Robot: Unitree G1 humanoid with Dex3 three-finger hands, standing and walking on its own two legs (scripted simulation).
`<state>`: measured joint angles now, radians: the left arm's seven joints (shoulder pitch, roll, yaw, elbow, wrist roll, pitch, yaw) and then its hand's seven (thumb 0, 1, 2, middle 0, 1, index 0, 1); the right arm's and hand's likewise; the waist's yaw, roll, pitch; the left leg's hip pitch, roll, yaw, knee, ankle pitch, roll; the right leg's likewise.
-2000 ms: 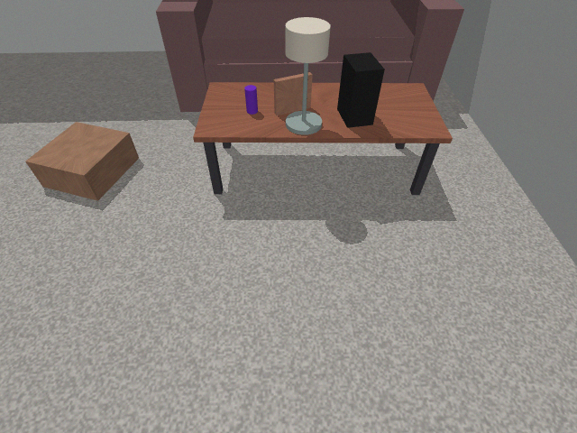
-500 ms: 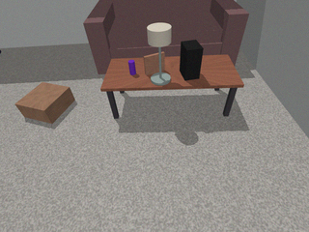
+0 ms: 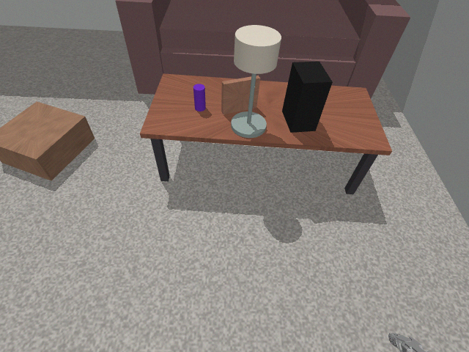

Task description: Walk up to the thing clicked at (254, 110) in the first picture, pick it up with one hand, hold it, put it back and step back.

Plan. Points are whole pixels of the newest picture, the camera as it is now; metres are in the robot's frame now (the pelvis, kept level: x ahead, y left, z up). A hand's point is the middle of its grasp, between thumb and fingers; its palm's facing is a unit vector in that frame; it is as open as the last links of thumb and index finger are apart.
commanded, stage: walk up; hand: left
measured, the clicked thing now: (199, 98) +1.22 +0.18 -0.34
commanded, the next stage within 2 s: none
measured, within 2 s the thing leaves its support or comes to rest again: neither
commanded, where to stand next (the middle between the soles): +0.69 -0.02 m, yaw -1 degrees
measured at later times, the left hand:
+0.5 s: hand (136, 285) +0.27 +0.21 -0.11, palm faces -0.02 -0.92 -0.40, open 7.4 cm
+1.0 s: hand (136, 208) +0.47 +0.26 -0.14, palm faces -0.07 -0.94 -0.33, open 7.4 cm
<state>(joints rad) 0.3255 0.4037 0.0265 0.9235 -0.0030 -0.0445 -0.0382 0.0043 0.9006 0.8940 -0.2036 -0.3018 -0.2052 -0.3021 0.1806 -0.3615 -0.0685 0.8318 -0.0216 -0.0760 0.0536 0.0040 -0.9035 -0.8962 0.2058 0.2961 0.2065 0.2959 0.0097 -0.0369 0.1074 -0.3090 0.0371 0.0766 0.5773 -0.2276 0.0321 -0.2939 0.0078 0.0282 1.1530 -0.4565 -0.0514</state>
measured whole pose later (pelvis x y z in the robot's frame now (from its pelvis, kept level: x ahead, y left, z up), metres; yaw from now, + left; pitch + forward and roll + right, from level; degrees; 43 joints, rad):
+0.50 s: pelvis +0.22 -0.06 +0.00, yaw -1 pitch -3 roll +1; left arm 0.32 0.38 0.04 0.86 0.01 -0.10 -0.05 0.00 0.90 0.89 -0.20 -0.30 -0.21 -0.30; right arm 0.27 -0.43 -0.05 0.87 0.00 -0.04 0.05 0.01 -0.91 -0.90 0.20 0.30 0.20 0.30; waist 0.03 0.06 0.09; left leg -0.47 0.05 -0.01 1.09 -0.32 0.04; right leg -0.24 -0.04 -0.07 0.54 -0.24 -0.02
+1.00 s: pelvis +0.40 -0.01 +0.01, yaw -1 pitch -4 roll +0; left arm 0.30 0.44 0.05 0.88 0.00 -0.05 -0.06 0.00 0.90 0.89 -0.20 -0.30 -0.20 -0.30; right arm 0.32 -0.37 -0.04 0.85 -0.01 -0.08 0.05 0.00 -0.90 -0.90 0.21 0.30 0.21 0.30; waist -0.01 -0.07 0.08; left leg -0.16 0.01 0.11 0.47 -0.24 0.05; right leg -0.51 -0.07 0.04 0.98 -0.27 -0.01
